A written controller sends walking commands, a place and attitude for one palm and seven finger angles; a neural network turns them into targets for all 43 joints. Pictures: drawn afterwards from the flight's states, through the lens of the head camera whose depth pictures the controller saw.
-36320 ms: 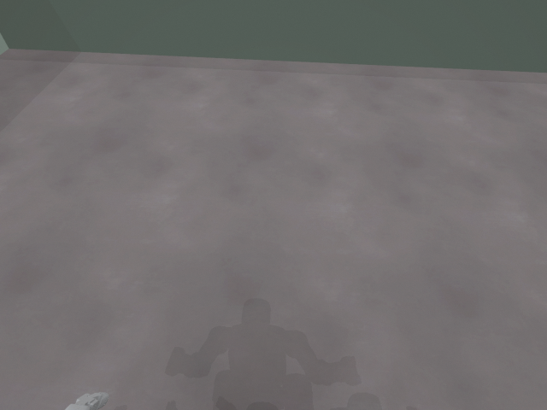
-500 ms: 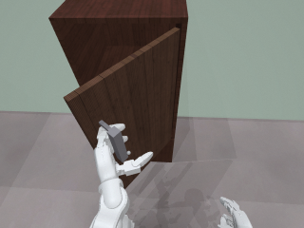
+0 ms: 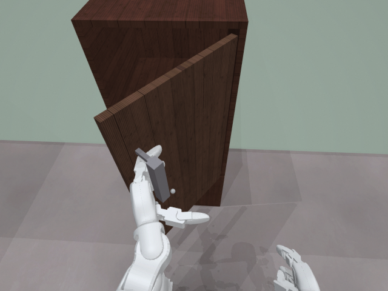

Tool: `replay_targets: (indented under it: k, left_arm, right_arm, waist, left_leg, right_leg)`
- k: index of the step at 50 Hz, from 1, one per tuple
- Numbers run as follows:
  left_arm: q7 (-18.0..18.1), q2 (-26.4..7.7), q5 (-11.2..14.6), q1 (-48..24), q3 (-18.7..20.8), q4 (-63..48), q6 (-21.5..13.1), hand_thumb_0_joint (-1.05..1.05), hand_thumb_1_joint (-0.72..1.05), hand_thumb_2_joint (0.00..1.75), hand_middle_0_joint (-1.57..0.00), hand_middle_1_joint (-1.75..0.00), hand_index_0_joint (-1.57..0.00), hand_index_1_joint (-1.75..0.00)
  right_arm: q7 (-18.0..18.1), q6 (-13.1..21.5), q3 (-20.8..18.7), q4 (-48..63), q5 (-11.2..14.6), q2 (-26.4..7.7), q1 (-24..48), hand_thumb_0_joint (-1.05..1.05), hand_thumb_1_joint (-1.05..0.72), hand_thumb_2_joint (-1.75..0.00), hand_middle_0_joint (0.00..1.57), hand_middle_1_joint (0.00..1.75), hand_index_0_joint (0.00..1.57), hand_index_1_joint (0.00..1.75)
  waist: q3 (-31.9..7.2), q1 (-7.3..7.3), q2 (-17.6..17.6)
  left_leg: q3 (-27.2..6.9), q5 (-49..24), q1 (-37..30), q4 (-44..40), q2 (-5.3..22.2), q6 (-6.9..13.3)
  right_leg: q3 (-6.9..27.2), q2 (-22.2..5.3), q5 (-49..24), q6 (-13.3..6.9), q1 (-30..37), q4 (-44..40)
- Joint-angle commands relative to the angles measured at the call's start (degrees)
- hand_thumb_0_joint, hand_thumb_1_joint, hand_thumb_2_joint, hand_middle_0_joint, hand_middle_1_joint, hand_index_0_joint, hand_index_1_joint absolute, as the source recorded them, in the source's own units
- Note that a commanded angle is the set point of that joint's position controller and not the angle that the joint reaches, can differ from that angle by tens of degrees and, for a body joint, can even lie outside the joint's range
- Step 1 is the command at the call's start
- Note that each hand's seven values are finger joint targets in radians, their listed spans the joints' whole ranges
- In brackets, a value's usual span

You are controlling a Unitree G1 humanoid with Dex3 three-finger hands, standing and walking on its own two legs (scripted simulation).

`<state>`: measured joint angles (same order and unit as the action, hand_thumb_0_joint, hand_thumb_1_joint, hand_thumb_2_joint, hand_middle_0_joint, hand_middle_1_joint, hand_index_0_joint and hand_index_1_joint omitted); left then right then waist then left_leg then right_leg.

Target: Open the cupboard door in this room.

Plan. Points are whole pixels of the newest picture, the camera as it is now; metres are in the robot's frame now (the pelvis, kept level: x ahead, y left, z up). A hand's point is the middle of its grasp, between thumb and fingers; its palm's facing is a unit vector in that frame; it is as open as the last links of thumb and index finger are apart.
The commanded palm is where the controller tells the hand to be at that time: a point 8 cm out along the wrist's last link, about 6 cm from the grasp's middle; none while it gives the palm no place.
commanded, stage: slide the hand sideways off the handle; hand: left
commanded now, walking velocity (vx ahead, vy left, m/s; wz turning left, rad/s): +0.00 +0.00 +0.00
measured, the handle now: (152, 175) +0.34 +0.11 +0.06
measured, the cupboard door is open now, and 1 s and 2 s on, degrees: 52 56 56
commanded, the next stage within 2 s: draw the hand back to the body in 1.18 s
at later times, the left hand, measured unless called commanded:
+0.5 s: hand (160, 224) +0.24 +0.07 +0.06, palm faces -0.11 -0.99 +0.02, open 16.3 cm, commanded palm +0.22 +0.13 +0.06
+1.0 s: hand (137, 246) +0.20 +0.11 +0.06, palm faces -0.07 -1.00 +0.00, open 16.2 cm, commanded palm +0.17 +0.18 +0.06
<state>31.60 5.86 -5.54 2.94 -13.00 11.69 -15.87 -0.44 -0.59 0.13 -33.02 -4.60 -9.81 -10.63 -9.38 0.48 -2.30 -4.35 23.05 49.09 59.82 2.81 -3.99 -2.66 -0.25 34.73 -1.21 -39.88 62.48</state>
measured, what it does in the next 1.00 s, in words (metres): stands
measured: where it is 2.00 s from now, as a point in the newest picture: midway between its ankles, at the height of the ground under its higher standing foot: outside the picture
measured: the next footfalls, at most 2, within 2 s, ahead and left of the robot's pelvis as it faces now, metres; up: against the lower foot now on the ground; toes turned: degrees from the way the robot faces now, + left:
none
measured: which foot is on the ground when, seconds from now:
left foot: down 0.00-1.00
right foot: down 0.00-1.00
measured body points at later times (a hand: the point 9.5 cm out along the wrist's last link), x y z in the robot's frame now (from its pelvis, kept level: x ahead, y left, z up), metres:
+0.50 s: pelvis -0.01 +0.03 -0.01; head +0.03 +0.03 +0.44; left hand +0.24 +0.13 +0.06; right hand +0.16 -0.19 -0.09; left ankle +0.06 +0.17 -0.66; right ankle -0.04 -0.11 -0.66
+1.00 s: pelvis -0.01 +0.02 -0.01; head +0.03 +0.01 +0.43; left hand +0.20 +0.16 +0.06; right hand +0.18 -0.21 -0.09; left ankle +0.06 +0.16 -0.66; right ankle -0.04 -0.11 -0.66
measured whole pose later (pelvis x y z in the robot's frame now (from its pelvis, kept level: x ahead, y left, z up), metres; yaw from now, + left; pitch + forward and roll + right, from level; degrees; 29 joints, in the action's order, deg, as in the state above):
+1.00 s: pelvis -0.01 +0.02 -0.01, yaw -1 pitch +12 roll -1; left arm -0.8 -6.6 4.7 30.2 -8.6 -13.4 -19.6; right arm 0.5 0.3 1.0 -22.1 -0.8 -11.3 -14.6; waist -8.8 0.4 -2.3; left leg -3.6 25.5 52.6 65.6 2.8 -2.8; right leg -1.5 -0.3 36.3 0.1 -42.9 67.0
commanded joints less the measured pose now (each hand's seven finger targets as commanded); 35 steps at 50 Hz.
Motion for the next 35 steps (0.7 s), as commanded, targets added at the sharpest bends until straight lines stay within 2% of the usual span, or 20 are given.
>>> replay_targets:
  k: [1, 2, 3, 4, 6, 8, 9, 12, 14, 16, 19, 22, 23, 27, 32, 34, 35]
  left_arm:
    - [-17.15, -5.42, -4.46, -14.26, -6.64, -16.13, -7.71, 0.0, -0.5, 0.3, -0.15, -0.3, -0.15, -0.3]
    - [-22.57, -6.9, -2.75, -14.34, -6.59, -17.75, -9.17, 0.0, -0.5, 0.3, -0.15, -0.3, -0.15, -0.3]
    - [-27.67, -7.5, -0.19, -12.11, -6.36, -18.01, -9.9, 0.0, -0.5, 0.3, -0.15, -0.3, -0.15, -0.3]
    - [-31.09, -7.51, 3.29, -11.12, -5.4, -20.58, -9.94, 0.0, -0.5, 0.3, -0.15, -0.3, -0.15, -0.3]
    - [-32.83, -4.37, 9.13, -5.92, -3.6, -18.34, -8.15, 0.0, -0.5, 0.3, -0.15, -0.3, -0.15, -0.3]
    - [-30.5, -3.3, 11.45, -5.57, -1.39, -17.82, -6.66, 0.0, -0.5, 0.3, -0.15, -0.3, -0.15, -0.3]
    - [-28.86, -4.24, 11.16, -5.0, -0.17, -17.99, -6.4, 0.0, -0.5, 0.3, -0.15, -0.3, -0.15, -0.3]
    - [-24.89, -4.7, 8.02, -2.4, -0.19, -20.43, -6.74, 0.0, -0.5, 0.3, -0.15, -0.3, -0.15, -0.3]
    - [-23.72, -5.63, 5.19, 0.89, -1.18, -22.33, -7.3, 0.0, -0.5, 0.3, -0.15, -0.3, -0.15, -0.3]
    - [-23.38, -5.23, 3.88, 2.05, -2.45, -23.76, -7.38, 0.0, -0.5, 0.3, -0.15, -0.3, -0.15, -0.3]
    - [-23.54, -6.59, 3.65, 6.01, -1.7, -25.58, -6.73, 0.0, -0.5, 0.3, -0.15, -0.3, -0.15, -0.3]
    - [-23.93, -7.15, 4.51, 8.85, -1.11, -28.4, -6.11, 0.0, -0.5, 0.3, -0.15, -0.3, -0.15, -0.3]
    - [-24.0, -7.05, 4.67, 9.1, -1.45, -29.58, -6.06, 0.0, -0.5, 0.3, -0.15, -0.3, -0.15, -0.3]
    - [-24.77, -7.72, 5.45, 9.37, -1.34, -31.52, -6.39, 0.0, -0.5, 0.3, -0.15, -0.3, -0.15, -0.3]
    - [-26.47, -8.12, 6.23, 11.67, -1.4, -33.45, -6.55, 0.0, -0.5, 0.3, -0.15, -0.3, -0.15, -0.3]
    - [-26.86, -9.34, 6.56, 15.22, 0.01, -32.61, -5.97, 0.0, -0.5, 0.3, -0.15, -0.3, -0.15, -0.3]
    - [-27.17, -9.74, 6.7, 15.49, 0.46, -32.81, -5.77, 0.0, -0.5, 0.3, -0.15, -0.3, -0.15, -0.3]
  right_arm:
    - [-0.2, 2.13, -2.27, 9.75, 1.33, -6.81, 1.12, 0.0, -0.9, -0.9, 0.2, 0.3, 0.2, 0.3]
    - [0.09, 2.3, -2.23, 10.31, 1.65, -7.15, 0.71, 0.0, -0.9, -0.9, 0.2, 0.3, 0.2, 0.3]
    - [0.32, 2.56, -2.15, 11.12, 2.28, -7.27, 0.58, 0.0, -0.9, -0.9, 0.2, 0.3, 0.2, 0.3]
    - [0.46, 2.76, -2.03, 12.51, 2.99, -7.29, 0.6, 0.0, -0.9, -0.9, 0.2, 0.3, 0.2, 0.3]
    - [0.86, 3.36, -1.44, 13.88, 4.11, -6.78, 1.42, 0.0, -0.9, -0.9, 0.2, 0.3, 0.2, 0.3]
    - [0.86, 3.82, -1.3, 14.19, 4.36, -6.95, 2.0, 0.0, -0.9, -0.9, 0.2, 0.3, 0.2, 0.3]
    - [0.82, 3.97, -1.35, 14.48, 4.3, -7.1, 2.42, 0.0, -0.9, -0.9, 0.2, 0.3, 0.2, 0.3]
    - [0.06, 3.96, -1.77, 15.36, 3.66, -7.02, 1.76, 0.0, -0.9, -0.9, 0.2, 0.3, 0.2, 0.3]
    - [-0.39, 3.65, -1.97, 16.33, 3.37, -7.08, 1.54, 0.0, -0.9, -0.9, 0.2, 0.3, 0.2, 0.3]
    - [-0.75, 3.29, -1.95, 17.09, 3.34, -6.91, 1.48, 0.0, -0.9, -0.9, 0.2, 0.3, 0.2, 0.3]
    - [-0.76, 2.63, -1.86, 18.26, 3.44, -6.99, 1.4, 0.0, -0.9, -0.9, 0.2, 0.3, 0.2, 0.3]
    - [-0.5, 2.3, -1.59, 19.12, 3.61, -6.79, 2.02, 0.0, -0.9, -0.9, 0.2, 0.3, 0.2, 0.3]
    - [-0.45, 2.3, -1.44, 19.33, 3.69, -6.75, 2.01, 0.0, -0.9, -0.9, 0.2, 0.3, 0.2, 0.3]
    - [0.13, 2.73, -1.26, 19.32, 3.75, -6.97, 1.66, 0.0, -0.9, -0.9, 0.2, 0.3, 0.2, 0.3]
    - [0.38, 3.49, -1.19, 19.82, 3.81, -6.98, 1.58, 0.0, -0.9, -0.9, 0.2, 0.3, 0.2, 0.3]
    - [0.54, 3.49, -1.21, 20.01, 3.81, -7.11, 1.13, 0.0, -0.9, -0.9, 0.2, 0.3, 0.2, 0.3]
    - [0.62, 3.42, -1.21, 20.11, 3.87, -7.11, 1.22, 0.0, -0.9, -0.9, 0.2, 0.3, 0.2, 0.3]
  waist:
    - [-12.06, 3.99, 6.35]
    - [-14.16, 3.93, 4.34]
    - [-14.48, 3.82, 3.12]
    - [-15.93, 2.97, 0.18]
    - [-11.95, 2.31, 2.39]
    - [-8.82, 1.9, 4.8]
    - [-8.63, 1.44, 6.09]
    - [-9.92, 1.0, 5.39]
    - [-10.9, 0.8, 4.64]
    - [-10.68, 0.9, 3.11]
    - [-10.37, 0.38, 3.69]
    - [-9.64, 0.1, 2.54]
    - [-9.08, 0.27, 1.95]
    - [-7.55, 1.51, 3.52]
    - [-8.64, 1.19, 1.44]
    - [-8.84, 0.93, 3.29]
    - [-8.28, 0.89, 2.88]
  left_leg:
    - [3.85, -9.38, -13.6, -2.91, -3.35, 6.03]
    - [3.89, -10.03, -15.07, -2.7, -3.57, 6.23]
    - [3.84, -9.96, -16.04, -2.83, -3.58, 6.21]
    - [3.88, -10.32, -17.78, -3.36, -3.6, 6.04]
    - [3.6, -7.52, -17.45, -4.79, -3.27, 5.5]
    - [3.19, -4.94, -15.94, -5.55, -3.04, 5.11]
    - [2.97, -4.32, -15.45, -5.77, -2.95, 5.06]
    - [2.92, -5.29, -15.35, -5.47, -2.81, 4.93]
    - [2.73, -5.9, -15.13, -5.19, -2.6, 5.0]
    - [2.83, -5.07, -15.04, -5.13, -2.55, 4.92]
    - [2.8, -4.22, -14.33, -5.47, -2.48, 4.95]
    - [3.08, -2.89, -14.07, -5.73, -2.58, 4.81]
    - [3.0, -2.56, -14.03, -5.75, -2.61, 4.78]
    - [2.5, -0.14, -12.79, -5.15, -2.58, 4.99]
    - [2.08, -0.42, -12.92, -4.75, -2.65, 4.89]
    - [2.26, -1.3, -12.47, -4.42, -2.67, 5.05]
    - [2.48, -1.11, -12.21, -4.4, -2.66, 4.98]
  right_leg:
    - [2.56, 0.05, -26.21, 0.4, -1.3, -11.86]
    - [2.64, -0.04, -27.5, 0.27, -0.29, -11.14]
    - [2.36, 0.01, -27.09, 0.16, -0.35, -10.99]
    - [2.22, 0.18, -26.14, -0.24, 0.57, -10.95]
    - [0.66, 0.8, -21.64, 0.09, -0.43, -12.34]
    - [-0.21, 1.05, -17.46, 0.34, -1.53, -12.98]
    - [-0.33, 1.11, -15.75, 0.34, -1.71, -12.77]
    - [-0.79, 1.08, -16.26, 0.19, -2.63, -10.92]
    - [-0.8, 1.12, -16.2, -0.1, -3.11, -9.64]
    - [-0.85, 1.14, -15.39, -0.24, -4.22, -9.13]
    - [-0.72, 1.39, -14.38, -0.41, -3.66, -9.19]
    - [-0.8, 1.5, -13.3, -0.33, -3.84, -9.45]
    - [-0.88, 1.54, -12.93, -0.37, -4.12, -9.36]
    - [-0.96, 1.68, -10.65, -0.05, -5.58, -9.6]
    - [-1.18, 1.62, -10.82, -0.15, -5.95, -8.46]
    - [-1.02, 1.83, -11.51, -0.03, -5.18, -8.81]
    - [-1.01, 1.71, -11.51, 0.04, -5.35, -8.9]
